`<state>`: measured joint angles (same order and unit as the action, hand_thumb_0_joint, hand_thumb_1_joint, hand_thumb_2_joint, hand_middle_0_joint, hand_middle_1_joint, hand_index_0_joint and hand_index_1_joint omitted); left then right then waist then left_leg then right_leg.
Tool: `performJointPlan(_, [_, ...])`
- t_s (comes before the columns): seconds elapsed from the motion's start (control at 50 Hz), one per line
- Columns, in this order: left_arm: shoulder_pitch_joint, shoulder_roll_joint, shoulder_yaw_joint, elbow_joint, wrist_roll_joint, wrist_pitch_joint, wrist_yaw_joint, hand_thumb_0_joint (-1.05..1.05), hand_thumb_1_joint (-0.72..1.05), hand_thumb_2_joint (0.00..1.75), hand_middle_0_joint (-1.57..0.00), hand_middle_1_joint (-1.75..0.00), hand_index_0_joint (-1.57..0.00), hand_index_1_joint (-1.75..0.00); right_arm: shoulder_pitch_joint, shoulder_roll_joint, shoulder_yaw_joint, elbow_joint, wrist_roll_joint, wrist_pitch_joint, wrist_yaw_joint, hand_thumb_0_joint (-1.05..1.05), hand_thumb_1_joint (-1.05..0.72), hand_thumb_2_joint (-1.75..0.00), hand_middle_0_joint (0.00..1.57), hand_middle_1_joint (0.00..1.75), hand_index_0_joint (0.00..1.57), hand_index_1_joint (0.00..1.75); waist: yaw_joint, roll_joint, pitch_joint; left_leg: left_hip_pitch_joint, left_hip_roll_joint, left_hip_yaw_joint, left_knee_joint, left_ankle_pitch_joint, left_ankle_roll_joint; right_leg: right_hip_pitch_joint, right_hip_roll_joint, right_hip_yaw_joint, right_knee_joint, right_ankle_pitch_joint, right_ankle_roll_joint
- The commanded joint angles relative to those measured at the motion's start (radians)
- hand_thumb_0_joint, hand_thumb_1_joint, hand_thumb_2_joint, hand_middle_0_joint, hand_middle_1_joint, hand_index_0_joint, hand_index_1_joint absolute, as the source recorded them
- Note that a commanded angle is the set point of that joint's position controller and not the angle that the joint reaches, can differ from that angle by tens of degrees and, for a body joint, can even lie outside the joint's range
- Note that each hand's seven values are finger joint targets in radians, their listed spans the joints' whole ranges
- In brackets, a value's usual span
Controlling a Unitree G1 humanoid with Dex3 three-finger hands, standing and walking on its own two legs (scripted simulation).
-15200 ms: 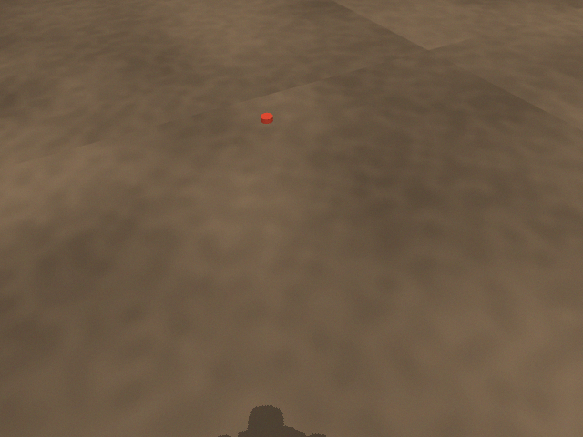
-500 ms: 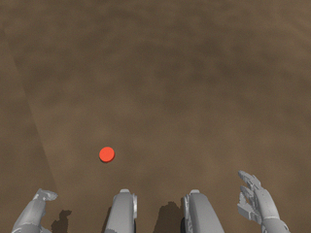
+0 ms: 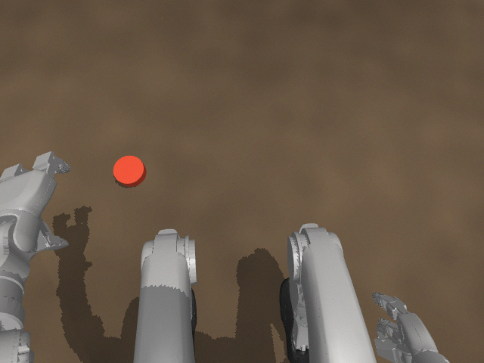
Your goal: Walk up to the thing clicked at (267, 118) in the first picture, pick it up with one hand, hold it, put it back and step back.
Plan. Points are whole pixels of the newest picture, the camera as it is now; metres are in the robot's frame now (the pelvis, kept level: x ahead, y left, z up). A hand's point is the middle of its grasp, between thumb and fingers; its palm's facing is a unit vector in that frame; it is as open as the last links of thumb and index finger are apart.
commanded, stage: rise first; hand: left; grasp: from above
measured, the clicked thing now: (130, 171) +0.52 +0.30 -0.39
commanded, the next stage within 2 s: approach in 1.04 s
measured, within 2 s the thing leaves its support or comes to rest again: neither
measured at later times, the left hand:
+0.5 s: hand (71, 190) +0.42 +0.35 -0.21, palm faces -0.43 -0.05 -0.90, open 13.9 cm
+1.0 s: hand (87, 181) +0.45 +0.34 -0.25, palm faces -0.44 -0.07 -0.90, open 14.2 cm
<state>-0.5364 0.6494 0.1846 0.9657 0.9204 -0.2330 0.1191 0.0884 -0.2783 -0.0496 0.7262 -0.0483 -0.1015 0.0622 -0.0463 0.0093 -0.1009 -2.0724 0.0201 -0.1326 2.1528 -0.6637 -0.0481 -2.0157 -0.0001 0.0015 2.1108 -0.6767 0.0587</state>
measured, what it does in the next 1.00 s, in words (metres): lowers itself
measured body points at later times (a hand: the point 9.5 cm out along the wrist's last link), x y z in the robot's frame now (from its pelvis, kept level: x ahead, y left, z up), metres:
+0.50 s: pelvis +0.00 +0.02 -0.06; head +0.21 +0.10 +0.32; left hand +0.44 +0.35 -0.16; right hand +0.08 -0.27 -0.17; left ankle +0.09 +0.14 -0.37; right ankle +0.10 -0.14 -0.37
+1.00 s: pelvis +0.01 +0.02 -0.08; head +0.25 +0.09 +0.29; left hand +0.47 +0.34 -0.20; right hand +0.06 -0.27 -0.19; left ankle +0.09 +0.14 -0.37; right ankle +0.10 -0.14 -0.37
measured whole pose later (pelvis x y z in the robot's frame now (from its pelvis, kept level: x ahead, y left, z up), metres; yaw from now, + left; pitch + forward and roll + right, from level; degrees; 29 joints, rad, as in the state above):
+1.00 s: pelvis +0.01 +0.02 -0.08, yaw -4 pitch +33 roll -9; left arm -0.89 0.84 0.20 1.44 1.33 -0.32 0.42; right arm 0.11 -0.26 0.03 0.77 -0.19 -0.02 0.15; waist -0.21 -0.03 -0.04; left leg -2.33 -0.01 -0.18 2.44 -0.70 -0.03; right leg -2.23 0.02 -0.01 2.34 -0.71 0.07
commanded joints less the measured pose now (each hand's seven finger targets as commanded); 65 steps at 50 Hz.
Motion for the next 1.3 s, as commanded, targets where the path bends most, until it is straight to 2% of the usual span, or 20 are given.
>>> performJointPlan(0.0, [-0.227, 0.353, 0.080, -0.060, 0.061, -0.052, 0.042, 0.00, -0.54, 1.04, -0.06, -1.04, -0.05, -1.04, 0.145, -0.207, -0.067, -0.068, 0.001, -0.006, -0.002, 0.00, -0.86, -0.89, 0.20, 0.30, 0.20, 0.30, 0.000, 0.087, -0.620, 0.388, -0.020, 0.119, -0.216, 0.044, 0.074, 0.291, 0.023, -0.098, -0.241, 0.048, -0.077])
performJointPlan(0.06, [-0.300, 0.369, 0.074, -0.046, 0.099, -0.089, 0.067, 0.00, -0.54, 1.03, -0.07, -1.01, -0.06, -1.01, 0.153, -0.212, -0.059, -0.053, -0.010, 0.015, 0.007, 0.00, -0.87, -0.89, 0.20, 0.30, 0.20, 0.30, -0.015, 0.142, -0.601, 0.394, -0.022, 0.106, -0.196, 0.023, 0.071, 0.225, 0.023, -0.108, -0.203, 0.037, -0.082])
performJointPlan(0.1, [-0.322, 0.404, 0.085, -0.009, 0.143, -0.105, 0.097, 0.00, -0.53, 1.02, -0.08, -0.98, -0.07, -0.98, 0.156, -0.217, -0.052, -0.044, -0.016, 0.029, 0.011, 0.00, -0.88, -0.90, 0.20, 0.30, 0.20, 0.30, -0.020, 0.154, -0.595, 0.385, -0.023, 0.099, -0.177, 0.029, 0.070, 0.189, 0.025, -0.116, -0.175, 0.043, -0.086])
performJointPlan(0.14, [-0.352, 0.403, 0.079, 0.022, 0.177, -0.119, 0.129, 0.00, -0.51, 1.01, -0.09, -0.95, -0.09, -0.95, 0.161, -0.222, -0.045, -0.035, -0.022, 0.042, 0.017, 0.00, -0.89, -0.90, 0.20, 0.30, 0.20, 0.30, -0.033, 0.175, -0.587, 0.381, -0.025, 0.087, -0.171, 0.036, 0.066, 0.146, 0.024, -0.126, -0.142, 0.053, -0.088])
performJointPlan(0.2, [-0.403, 0.381, 0.055, 0.059, 0.227, -0.126, 0.179, 0.00, -0.50, 1.00, -0.12, -0.90, -0.11, -0.92, 0.168, -0.222, -0.040, -0.021, -0.036, 0.060, 0.026, 0.00, -0.89, -0.90, 0.20, 0.30, 0.20, 0.30, -0.051, 0.205, -0.576, 0.392, -0.025, 0.085, -0.152, 0.056, 0.064, 0.105, 0.021, -0.134, -0.118, 0.078, -0.088])
performJointPlan(0.3, [-0.475, 0.425, 0.051, 0.155, 0.308, -0.117, 0.241, 0.00, -0.48, 0.97, -0.13, -0.88, -0.12, -0.90, 0.174, -0.238, -0.037, 0.001, -0.058, 0.074, 0.034, 0.00, -0.89, -0.90, 0.20, 0.30, 0.20, 0.30, -0.067, 0.243, -0.590, 0.399, -0.026, 0.080, -0.123, 0.064, 0.059, 0.046, 0.019, -0.143, -0.077, 0.091, -0.089])
performJointPlan(0.4, [-0.537, 0.406, 0.015, 0.212, 0.355, -0.105, 0.271, 0.00, -0.48, 0.97, -0.12, -0.91, -0.11, -0.92, 0.178, -0.239, -0.036, 0.015, -0.073, 0.078, 0.042, 0.00, -0.89, -0.90, 0.20, 0.30, 0.20, 0.30, -0.094, 0.257, -0.592, 0.398, -0.028, 0.071, -0.102, 0.055, 0.060, 0.002, 0.019, -0.150, -0.051, 0.092, -0.085])
performJointPlan(0.46, [-0.567, 0.440, 0.023, 0.219, 0.385, -0.103, 0.285, 0.00, -0.49, 0.97, -0.11, -0.94, -0.11, -0.94, 0.181, -0.239, -0.033, 0.017, -0.081, 0.080, 0.044, 0.00, -0.90, -0.90, 0.20, 0.30, 0.20, 0.30, -0.097, 0.278, -0.604, 0.396, -0.031, 0.069, -0.088, 0.061, 0.063, 0.003, 0.021, -0.154, -0.038, 0.099, -0.083])
performJointPlan(0.54, [-0.584, 0.425, 0.020, 0.247, 0.389, -0.095, 0.302, 0.00, -0.51, 0.97, -0.08, -0.98, -0.09, -0.98, 0.185, -0.244, -0.029, 0.023, -0.092, 0.083, 0.050, 0.00, -0.90, -0.90, 0.20, 0.30, 0.20, 0.30, -0.107, 0.298, -0.620, 0.427, -0.026, 0.056, -0.075, 0.122, 0.055, -0.023, 0.018, -0.157, 0.000, 0.144, -0.079])
performJointPlan(0.66, [-0.603, 0.411, 0.015, 0.317, 0.398, -0.084, 0.322, 0.00, -0.54, 0.99, -0.06, -1.02, -0.07, -1.01, 0.187, -0.239, -0.018, 0.027, -0.106, 0.081, 0.059, 0.00, -0.90, -0.90, 0.20, 0.30, 0.20, 0.30, -0.126, 0.296, -0.583, 0.389, -0.025, 0.054, -0.048, 0.144, 0.056, -0.049, 0.019, -0.158, 0.025, 0.163, -0.078])
performJointPlan(0.74, [-0.635, 0.439, 0.034, 0.312, 0.399, -0.082, 0.334, 0.00, -0.56, 1.01, -0.06, -1.02, -0.06, -1.02, 0.202, -0.242, -0.013, 0.028, -0.116, 0.080, 0.066, 0.00, -0.90, -0.90, 0.20, 0.30, 0.20, 0.30, -0.139, 0.300, -0.609, 0.386, -0.025, 0.058, -0.029, 0.164, 0.060, -0.020, 0.022, -0.161, 0.030, 0.182, -0.075])
performJointPlan(0.78, [-0.621, 0.432, 0.024, 0.328, 0.399, -0.084, 0.334, 0.00, -0.55, 1.00, -0.06, -1.04, -0.06, -1.03, 0.206, -0.241, -0.009, 0.026, -0.121, 0.077, 0.070, 0.00, -0.91, -0.90, 0.20, 0.30, 0.20, 0.30, -0.147, 0.293, -0.601, 0.378, -0.027, 0.061, -0.018, 0.167, 0.063, -0.013, 0.024, -0.161, 0.032, 0.186, -0.075])
performJointPlan(0.86, [-0.624, 0.472, 0.055, 0.323, 0.387, -0.086, 0.339, 0.00, -0.56, 1.01, -0.06, -1.03, -0.06, -1.03, 0.212, -0.242, -0.005, 0.027, -0.127, 0.078, 0.072, 0.00, -0.91, -0.90, 0.20, 0.30, 0.20, 0.30, -0.140, 0.285, -0.625, 0.359, -0.027, 0.072, 0.004, 0.180, 0.068, 0.020, 0.029, -0.157, 0.032, 0.198, -0.075])
performJointPlan(1.0, [-0.613, 0.507, 0.076, 0.351, 0.382, -0.082, 0.347, 0.00, -0.57, 1.02, -0.06, -1.03, -0.06, -1.03, 0.217, -0.249, 0.010, 0.030, -0.137, 0.080, 0.074, 0.00, -0.90, -0.90, 0.20, 0.30, 0.20, 0.30, -0.149, 0.264, -0.605, 0.299, -0.030, 0.087, 0.036, 0.169, 0.076, 0.052, 0.034, -0.156, 0.024, 0.207, -0.075])
performJointPlan(1.04, [-0.619, 0.501, 0.063, 0.345, 0.382, -0.086, 0.343, 0.00, -0.56, 1.01, -0.06, -1.03, -0.06, -1.03, 0.217, -0.248, 0.014, 0.028, -0.144, 0.081, 0.077, 0.00, -0.90, -0.90, 0.20, 0.30, 0.20, 0.30, -0.157, 0.272, -0.602, 0.299, -0.029, 0.086, 0.044, 0.171, 0.077, 0.057, 0.036, -0.159, 0.026, 0.211, -0.075])
performJointPlan(1.1, [-0.607, 0.513, 0.072, 0.371, 0.375, -0.087, 0.344, 0.00, -0.57, 1.02, -0.06, -1.02, -0.06, -1.02, 0.208, -0.252, 0.020, 0.024, -0.143, 0.081, 0.076, 0.00, -0.90, -0.90, 0.20, 0.30, 0.20, 0.30, -0.155, 0.279, -0.577, 0.298, -0.027, 0.080, 0.040, 0.162, 0.075, 0.037, 0.037, -0.166, 0.031, 0.198, -0.075])
performJointPlan(1.12, [-0.617, 0.514, 0.064, 0.368, 0.379, -0.089, 0.341, 0.00, -0.61, 1.10, -0.06, -0.97, -0.02, -1.02, 0.206, -0.254, 0.018, 0.028, -0.143, 0.082, 0.075, 0.00, -0.90, -0.90, 0.20, 0.30, 0.20, 0.30, -0.161, 0.279, -0.582, 0.295, -0.027, 0.080, 0.044, 0.151, 0.075, 0.034, 0.041, -0.168, 0.031, 0.190, -0.078])
performJointPlan(1.14, [-0.625, 0.516, 0.063, 0.369, 0.380, -0.092, 0.343, 0.00, -0.57, 1.02, -0.06, -1.02, -0.05, -1.03, 0.206, -0.255, 0.021, 0.029, -0.142, 0.082, 0.074, 0.00, -0.90, -0.90, 0.20, 0.30, 0.20, 0.30, -0.162, 0.284, -0.575, 0.284, -0.028, 0.083, 0.047, 0.146, 0.074, 0.037, 0.040, -0.166, 0.033, 0.189, -0.077])
performJointPlan(1.18, [-0.644, 0.494, 0.040, 0.384, 0.384, -0.096, 0.341, 0.00, -0.54, 0.99, -0.06, -1.04, -0.06, -1.03, 0.209, -0.255, 0.028, 0.032, -0.150, 0.083, 0.077, 0.00, -0.90, -0.90, 0.20, 0.30, 0.20, 0.30, -0.180, 0.264, -0.566, 0.263, -0.027, 0.080, 0.059, 0.142, 0.077, 0.044, 0.043, -0.169, 0.027, 0.190, -0.076])
performJointPlan(1.28, [-0.779, 0.425, -0.042, 0.407, 0.395, -0.112, 0.360, 0.00, -0.54, 0.99, -0.06, -1.06, -0.07, -1.05, 0.238, -0.267, 0.046, 0.050, -0.163, 0.073, 0.078, 0.00, -0.90, -0.90, 0.20, 0.30, 0.20, 0.30, -0.261, 0.283, -0.537, 0.284, -0.021, 0.058, 0.074, 0.151, 0.074, 0.007, 0.046, -0.189, 0.036, 0.204, -0.070])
